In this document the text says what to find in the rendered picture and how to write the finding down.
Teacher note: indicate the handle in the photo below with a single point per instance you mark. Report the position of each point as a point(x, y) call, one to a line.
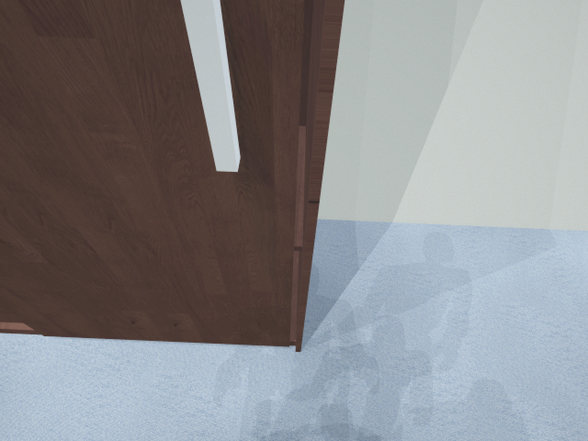
point(207, 42)

